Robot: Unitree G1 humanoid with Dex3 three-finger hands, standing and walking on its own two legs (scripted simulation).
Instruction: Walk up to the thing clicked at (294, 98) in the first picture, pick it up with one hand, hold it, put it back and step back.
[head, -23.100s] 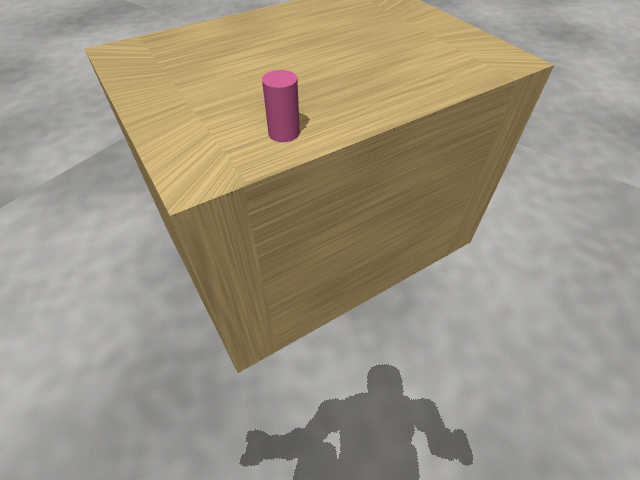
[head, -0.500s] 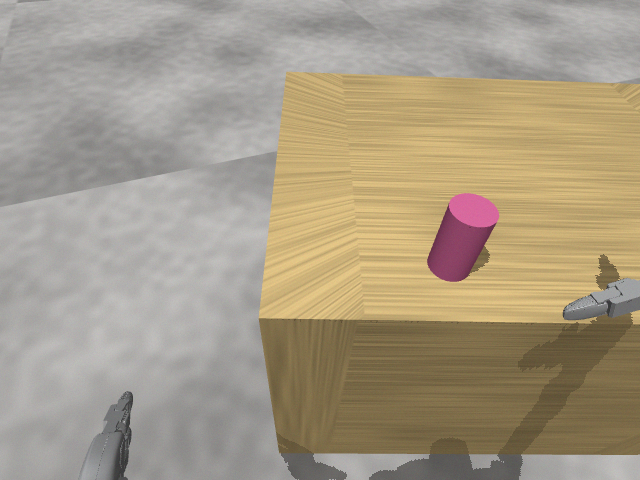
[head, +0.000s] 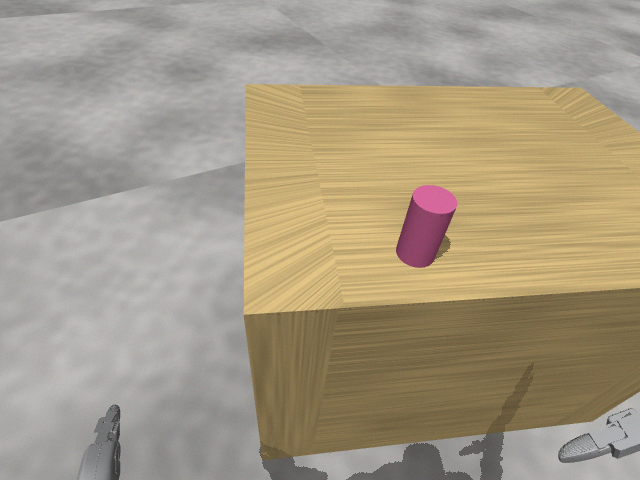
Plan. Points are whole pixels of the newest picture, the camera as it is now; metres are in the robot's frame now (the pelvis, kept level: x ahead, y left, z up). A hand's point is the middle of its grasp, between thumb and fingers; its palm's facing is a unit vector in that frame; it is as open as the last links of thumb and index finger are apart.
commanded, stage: sink last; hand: right
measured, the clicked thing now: (424, 227) +0.48 -0.19 +0.04
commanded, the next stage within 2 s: home in 0.18 s
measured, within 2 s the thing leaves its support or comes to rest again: neither
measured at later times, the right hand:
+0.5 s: hand (579, 384) +0.18 -0.26 +0.10, palm faces +0.34 +0.85 -0.40, open 17.6 cm
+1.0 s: hand (439, 452) +0.18 -0.17 -0.10, palm faces +0.05 +0.98 -0.20, open 17.6 cm
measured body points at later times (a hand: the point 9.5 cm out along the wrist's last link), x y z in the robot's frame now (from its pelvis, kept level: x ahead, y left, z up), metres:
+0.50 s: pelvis -0.01 +0.00 +0.01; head -0.01 +0.02 +0.45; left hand +0.16 +0.23 -0.08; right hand +0.16 -0.31 +0.12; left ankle +0.02 +0.11 -0.74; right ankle +0.00 -0.13 -0.74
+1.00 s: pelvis +0.01 +0.00 +0.00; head +0.03 -0.01 +0.45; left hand +0.16 +0.23 -0.10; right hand +0.17 -0.22 -0.08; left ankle +0.02 +0.11 -0.74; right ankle +0.00 -0.13 -0.74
